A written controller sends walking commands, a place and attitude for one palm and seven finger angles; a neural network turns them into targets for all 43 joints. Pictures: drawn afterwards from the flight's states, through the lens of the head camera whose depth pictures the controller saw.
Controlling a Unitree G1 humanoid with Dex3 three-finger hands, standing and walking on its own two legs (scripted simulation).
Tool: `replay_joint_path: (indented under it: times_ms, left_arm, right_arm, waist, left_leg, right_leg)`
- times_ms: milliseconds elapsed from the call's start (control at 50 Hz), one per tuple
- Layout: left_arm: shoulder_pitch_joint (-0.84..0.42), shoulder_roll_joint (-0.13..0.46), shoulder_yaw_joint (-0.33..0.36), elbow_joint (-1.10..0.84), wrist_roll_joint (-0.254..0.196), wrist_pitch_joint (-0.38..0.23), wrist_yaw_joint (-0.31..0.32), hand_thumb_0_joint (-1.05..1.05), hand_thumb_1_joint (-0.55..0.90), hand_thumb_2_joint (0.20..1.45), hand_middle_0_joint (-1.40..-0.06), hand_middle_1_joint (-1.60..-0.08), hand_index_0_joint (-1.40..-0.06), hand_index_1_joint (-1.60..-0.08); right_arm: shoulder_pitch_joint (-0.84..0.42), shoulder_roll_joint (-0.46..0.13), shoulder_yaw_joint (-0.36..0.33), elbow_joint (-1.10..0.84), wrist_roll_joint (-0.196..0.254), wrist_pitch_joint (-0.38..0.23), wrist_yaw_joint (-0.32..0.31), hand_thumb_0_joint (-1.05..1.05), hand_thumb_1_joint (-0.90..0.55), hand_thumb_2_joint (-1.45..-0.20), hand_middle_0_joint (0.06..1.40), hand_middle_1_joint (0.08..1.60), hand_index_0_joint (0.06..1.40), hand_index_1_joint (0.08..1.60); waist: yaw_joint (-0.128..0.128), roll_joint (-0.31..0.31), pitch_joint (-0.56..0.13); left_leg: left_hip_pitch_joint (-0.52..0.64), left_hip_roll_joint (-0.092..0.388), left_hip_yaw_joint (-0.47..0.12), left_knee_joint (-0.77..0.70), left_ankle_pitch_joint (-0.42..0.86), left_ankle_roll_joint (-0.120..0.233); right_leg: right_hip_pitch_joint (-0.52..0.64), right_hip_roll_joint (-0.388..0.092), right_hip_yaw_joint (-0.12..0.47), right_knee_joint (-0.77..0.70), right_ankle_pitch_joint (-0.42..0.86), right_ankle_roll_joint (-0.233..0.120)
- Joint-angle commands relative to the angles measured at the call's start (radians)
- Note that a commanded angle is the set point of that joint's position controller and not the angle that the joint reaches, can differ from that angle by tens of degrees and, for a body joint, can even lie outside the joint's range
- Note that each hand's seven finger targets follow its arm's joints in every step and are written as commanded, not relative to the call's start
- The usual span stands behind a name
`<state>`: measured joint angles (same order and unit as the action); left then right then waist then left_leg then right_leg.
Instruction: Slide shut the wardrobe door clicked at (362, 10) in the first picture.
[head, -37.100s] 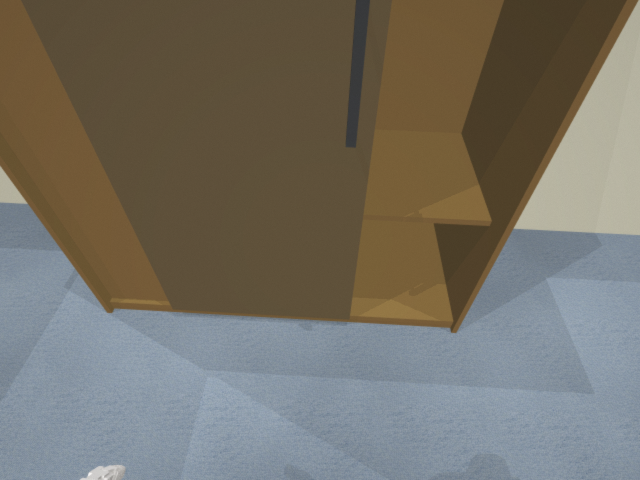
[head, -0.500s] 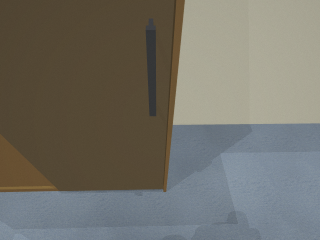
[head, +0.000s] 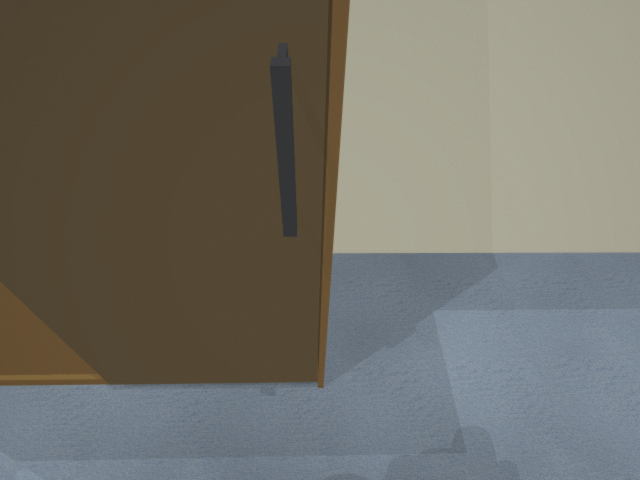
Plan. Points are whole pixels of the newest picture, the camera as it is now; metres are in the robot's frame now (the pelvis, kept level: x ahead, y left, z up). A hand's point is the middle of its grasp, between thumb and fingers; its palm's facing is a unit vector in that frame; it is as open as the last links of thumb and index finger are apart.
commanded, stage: look again from close up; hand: left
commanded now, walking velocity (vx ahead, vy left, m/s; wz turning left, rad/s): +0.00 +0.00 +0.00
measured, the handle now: (287, 153) +0.47 +0.08 +0.17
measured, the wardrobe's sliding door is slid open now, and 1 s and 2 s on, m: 0.00 0.00 0.00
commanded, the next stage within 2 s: raise the hand with hooked fingers in 0.34 s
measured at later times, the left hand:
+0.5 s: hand out of the picture +0.04 +0.18 -0.15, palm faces +0.15 -0.97 -0.21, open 7.4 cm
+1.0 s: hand (129, 471) +0.13 +0.21 +0.01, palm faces +0.17 -0.98 -0.05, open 9.4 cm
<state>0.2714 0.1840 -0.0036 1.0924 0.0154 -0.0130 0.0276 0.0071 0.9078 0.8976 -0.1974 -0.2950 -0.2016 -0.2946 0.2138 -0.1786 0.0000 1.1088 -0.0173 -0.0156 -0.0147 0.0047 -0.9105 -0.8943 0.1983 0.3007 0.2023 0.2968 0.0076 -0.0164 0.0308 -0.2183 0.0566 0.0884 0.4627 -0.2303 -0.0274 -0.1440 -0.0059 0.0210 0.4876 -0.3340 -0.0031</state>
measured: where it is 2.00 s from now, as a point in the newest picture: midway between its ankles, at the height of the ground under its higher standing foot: outside the picture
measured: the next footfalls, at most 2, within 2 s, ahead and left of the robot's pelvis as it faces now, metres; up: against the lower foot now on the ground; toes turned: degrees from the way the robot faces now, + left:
none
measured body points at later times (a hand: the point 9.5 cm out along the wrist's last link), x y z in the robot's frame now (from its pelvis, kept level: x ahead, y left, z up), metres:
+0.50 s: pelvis +0.00 -0.01 +0.00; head +0.02 -0.01 +0.45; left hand +0.03 +0.23 -0.14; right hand +0.04 -0.24 -0.15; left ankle +0.01 +0.14 -0.74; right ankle -0.05 -0.12 -0.74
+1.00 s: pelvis -0.04 -0.01 -0.06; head -0.03 +0.00 +0.39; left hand +0.12 +0.26 +0.02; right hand +0.20 -0.22 -0.10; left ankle +0.01 +0.14 -0.74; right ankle -0.05 -0.12 -0.74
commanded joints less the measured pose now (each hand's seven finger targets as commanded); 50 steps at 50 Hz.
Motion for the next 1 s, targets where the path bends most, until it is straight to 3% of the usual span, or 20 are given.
replay_joint_path:
  times_ms: [0,400,420,440,460,480,500,520,540,560,600,620,660,700,760,780,800,880,920,980]
  left_arm:
    - [0.058,0.120,0.022,-0.028,-0.001,-0.016,0.006,0.000,0.900,0.900,-0.200,-0.300,-0.200,-0.300]
    - [0.071,0.108,0.023,-0.018,-0.002,-0.017,0.005,0.000,0.900,0.900,-0.200,-0.300,-0.200,-0.300]
    - [0.147,0.102,0.023,0.012,0.009,-0.034,0.050,0.000,0.900,0.900,-0.200,-0.300,-0.200,-0.300]
    - [-0.599,0.344,0.136,-1.571,-0.201,-0.260,0.041,0.000,0.877,0.890,-0.202,-0.315,-0.202,-0.315]
    - [-0.134,0.285,0.168,-1.328,-0.116,-0.222,0.093,0.000,0.853,0.880,-0.203,-0.330,-0.203,-0.330]
    - [0.128,0.056,0.035,-1.180,-0.150,-0.088,0.117,0.000,0.830,0.870,-0.205,-0.345,-0.205,-0.345]
    - [0.107,-0.036,0.002,-1.165,-0.181,-0.081,0.089,0.000,0.807,0.860,-0.207,-0.360,-0.207,-0.360]
    - [0.036,0.031,0.060,-1.202,-0.187,-0.128,0.071,0.000,0.783,0.850,-0.208,-0.375,-0.208,-0.375]
    - [0.054,0.080,0.133,-1.147,-0.187,-0.189,0.046,0.000,0.760,0.840,-0.210,-0.390,-0.210,-0.390]
    - [0.162,0.028,0.137,-1.045,-0.201,-0.254,0.002,0.000,0.737,0.830,-0.212,-0.405,-0.212,-0.405]
    - [0.322,-0.009,0.154,-0.909,-0.215,-0.396,-0.118,0.000,0.690,0.810,-0.215,-0.435,-0.215,-0.435]
    - [0.362,-0.014,0.160,-0.903,-0.234,-0.473,-0.190,0.000,0.667,0.800,-0.217,-0.450,-0.217,-0.450]
    - [0.339,0.052,0.200,-0.933,-0.266,-0.583,-0.335,0.000,0.620,0.780,-0.220,-0.480,-0.220,-0.480]
    - [0.320,0.122,0.259,-1.021,-0.300,-0.528,-0.394,0.000,0.573,0.760,-0.223,-0.510,-0.223,-0.510]
    - [0.180,0.142,0.283,-1.227,-0.346,-0.418,-0.366,0.000,0.503,0.730,-0.228,-0.555,-0.228,-0.555]
    - [0.097,0.159,0.288,-1.284,-0.344,-0.415,-0.336,0.000,0.480,0.720,-0.230,-0.570,-0.230,-0.570]
    - [0.034,0.156,0.272,-1.354,-0.332,-0.425,-0.308,0.000,0.457,0.710,-0.232,-0.585,-0.232,-0.585]
    - [-0.118,0.178,0.217,-1.484,-0.291,-0.490,-0.270,0.000,0.363,0.670,-0.238,-0.645,-0.238,-0.645]
    - [-0.102,0.185,0.210,-1.429,-0.292,-0.478,-0.299,0.000,0.317,0.650,-0.242,-0.675,-0.242,-0.675]
    - [-0.074,0.226,0.249,-1.328,-0.313,-0.389,-0.354,0.000,0.247,0.620,-0.247,-0.720,-0.247,-0.720]
  right_arm:
    - [0.032,-0.119,-0.023,-0.033,0.005,-0.013,-0.010,0.000,-0.900,-0.900,0.200,0.300,0.200,0.300]
    - [0.044,-0.105,-0.020,-0.015,0.005,-0.012,-0.013,0.000,-0.900,-0.900,0.200,0.300,0.200,0.300]
    - [-0.035,-0.111,-0.024,-0.089,0.015,-0.013,-0.008,0.000,-0.900,-0.900,0.200,0.300,0.200,0.300]
    - [0.020,-0.257,-0.041,-0.412,0.063,-0.165,-0.055,0.000,-0.900,-0.900,0.200,0.300,0.200,0.300]
    - [-0.037,-0.170,-0.035,-0.365,0.043,-0.253,-0.092,0.000,-0.900,-0.900,0.200,0.300,0.200,0.300]
    - [-0.042,-0.136,-0.046,-0.371,0.073,-0.280,-0.083,0.000,-0.900,-0.900,0.200,0.300,0.200,0.300]
    - [-0.020,-0.140,-0.044,-0.359,0.081,-0.284,-0.079,0.000,-0.900,-0.900,0.200,0.300,0.200,0.300]
    - [-0.043,-0.165,-0.061,-0.413,0.067,-0.295,-0.080,0.000,-0.900,-0.900,0.200,0.300,0.200,0.300]
    - [-0.029,-0.184,-0.075,-0.420,0.044,-0.298,-0.080,0.000,-0.900,-0.900,0.200,0.300,0.200,0.300]
    - [-0.040,-0.176,-0.080,-0.441,0.028,-0.300,-0.074,0.000,-0.900,-0.900,0.200,0.300,0.200,0.300]
    - [-0.070,-0.162,-0.093,-0.493,0.022,-0.299,-0.041,0.000,-0.900,-0.900,0.200,0.300,0.200,0.300]
    - [-0.091,-0.161,-0.100,-0.521,0.019,-0.296,-0.026,0.000,-0.900,-0.900,0.200,0.300,0.200,0.300]
    - [-0.121,-0.176,-0.109,-0.593,0.029,-0.297,-0.003,0.000,-0.900,-0.900,0.200,0.300,0.200,0.300]
    - [-0.137,-0.186,-0.108,-0.680,0.049,-0.279,-0.004,0.000,-0.900,-0.900,0.200,0.300,0.200,0.300]
    - [-0.128,-0.172,-0.090,-0.753,0.060,-0.254,-0.038,0.000,-0.900,-0.900,0.200,0.300,0.200,0.300]
    - [-0.108,-0.169,-0.086,-0.748,0.057,-0.250,-0.045,0.000,-0.900,-0.900,0.200,0.300,0.200,0.300]
    - [-0.090,-0.166,-0.082,-0.746,0.053,-0.249,-0.050,0.000,-0.900,-0.900,0.200,0.300,0.200,0.300]
    - [-0.023,-0.170,-0.057,-0.702,0.037,-0.267,-0.070,0.000,-0.900,-0.900,0.200,0.300,0.200,0.300]
    - [-0.024,-0.172,-0.046,-0.681,0.042,-0.278,-0.076,0.000,-0.900,-0.900,0.200,0.300,0.200,0.300]
    - [-0.043,-0.184,-0.035,-0.671,0.056,-0.289,-0.082,0.000,-0.900,-0.900,0.200,0.300,0.200,0.300]
  waist:
    - [0.002,0.000,0.002]
    - [0.002,0.006,0.005]
    - [0.022,-0.007,0.051]
    - [-0.094,0.174,-0.469]
    - [0.019,0.327,-0.480]
    - [-0.021,0.263,-0.309]
    - [-0.040,0.139,-0.163]
    - [-0.061,0.057,-0.062]
    - [-0.074,-0.072,-0.067]
    - [-0.046,-0.170,-0.048]
    - [0.024,-0.211,-0.082]
    - [0.048,-0.211,-0.105]
    - [0.052,-0.132,-0.169]
    - [0.075,-0.029,-0.253]
    - [0.040,-0.014,-0.286]
    - [0.011,-0.038,-0.246]
    - [-0.003,0.026,-0.232]
    - [-0.066,0.070,-0.251]
    - [-0.067,0.126,-0.232]
    - [-0.045,0.108,-0.222]
  left_leg:
    - [0.068,0.061,-0.070,-0.052,0.168,0.047]
    - [0.077,0.061,-0.071,-0.064,0.177,0.041]
    - [-0.020,0.061,-0.030,0.179,0.180,0.011]
    - [0.262,-0.061,-0.047,0.012,0.328,0.064]
    - [0.350,-0.019,-0.049,-0.015,0.482,0.076]
    - [0.243,-0.004,-0.060,-0.009,0.442,0.058]
    - [0.145,-0.011,-0.063,0.027,0.347,0.051]
    - [0.043,-0.033,-0.070,0.065,0.214,0.054]
    - [-0.025,-0.043,-0.073,0.107,0.152,0.055]
    - [-0.108,-0.048,-0.076,0.149,0.115,0.050]
    - [-0.251,-0.060,-0.068,0.234,0.086,0.026]
    - [-0.314,-0.062,-0.063,0.282,0.067,0.020]
    - [-0.391,-0.072,-0.053,0.364,0.033,0.017]
    - [-0.381,-0.088,-0.023,0.382,0.020,0.030]
    - [-0.349,-0.084,-0.029,0.386,-0.035,0.047]
    - [-0.363,-0.074,-0.048,0.395,-0.075,0.049]
    - [-0.344,-0.066,-0.060,0.395,-0.084,0.053]
    - [-0.280,-0.040,-0.101,0.415,-0.045,0.066]
    - [-0.271,-0.039,-0.110,0.400,-0.059,0.063]
    - [-0.271,-0.040,-0.117,0.362,-0.075,0.064]
  right_leg:
    - [-0.089,-0.086,0.068,-0.102,0.268,-0.028]
    - [-0.080,-0.086,0.065,-0.118,0.278,-0.032]
    - [-0.091,-0.162,0.147,-0.149,0.696,0.021]
    - [0.041,-0.068,0.029,-0.011,0.674,-0.025]
    - [-0.001,-0.012,-0.014,0.062,0.453,-0.042]
    - [-0.140,-0.002,-0.103,0.074,0.248,-0.019]
    - [-0.183,-0.005,-0.123,0.040,0.230,-0.007]
    - [-0.248,-0.002,-0.120,0.008,0.221,0.003]
    - [-0.311,0.006,-0.126,0.021,0.180,0.008]
    - [-0.366,0.014,-0.133,0.062,0.149,0.013]
    - [-0.413,0.016,-0.125,0.184,0.143,0.005]
    - [-0.430,0.013,-0.110,0.241,0.155,0.001]
    - [-0.435,-0.008,-0.067,0.307,0.170,-0.007]
    - [-0.380,-0.021,-0.024,0.295,0.127,-0.009]
    - [-0.405,-0.014,-0.003,0.245,0.016,0.011]
    - [-0.455,-0.004,0.004,0.235,-0.063,0.016]
    - [-0.479,-0.002,0.011,0.229,-0.086,0.011]
    - [-0.514,0.025,-0.027,0.268,-0.009,-0.002]
    - [-0.510,0.025,-0.029,0.251,-0.022,-0.008]
    - [-0.461,0.025,-0.023,0.203,-0.044,-0.005]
